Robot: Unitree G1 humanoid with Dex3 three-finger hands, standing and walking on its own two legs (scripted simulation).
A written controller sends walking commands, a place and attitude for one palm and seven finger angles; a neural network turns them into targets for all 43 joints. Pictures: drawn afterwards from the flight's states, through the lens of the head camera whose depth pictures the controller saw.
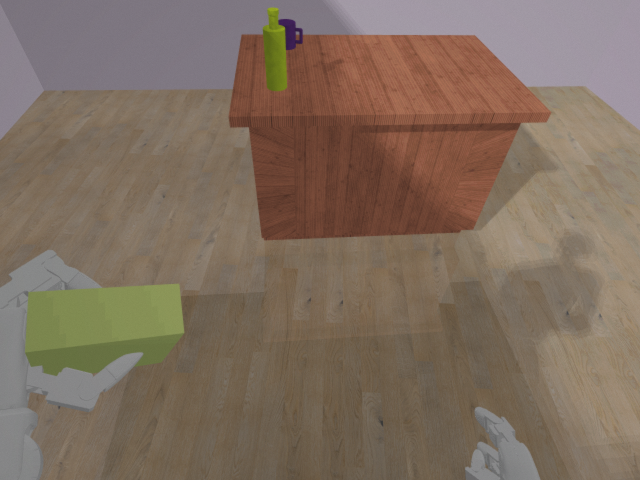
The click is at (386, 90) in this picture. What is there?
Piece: table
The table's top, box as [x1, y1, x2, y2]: [229, 34, 550, 127]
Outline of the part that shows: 229,122 230,127 542,122 546,121 550,111 474,35 303,35 303,42 301,44 296,43 295,48 291,50 286,50 287,87 281,91 272,91 266,87 262,35 242,34 230,104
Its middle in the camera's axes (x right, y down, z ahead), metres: +0.20 -0.60 +1.41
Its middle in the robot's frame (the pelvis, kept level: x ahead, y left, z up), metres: +1.46 -0.11 -0.12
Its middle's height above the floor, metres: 0.65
